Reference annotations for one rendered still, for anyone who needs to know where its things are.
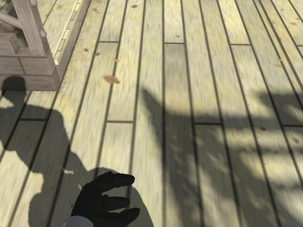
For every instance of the robot left forearm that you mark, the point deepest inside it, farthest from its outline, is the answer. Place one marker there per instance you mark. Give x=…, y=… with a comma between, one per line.
x=77, y=221

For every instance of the robot left hand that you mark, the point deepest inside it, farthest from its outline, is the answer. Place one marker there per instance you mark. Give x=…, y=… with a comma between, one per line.
x=92, y=205

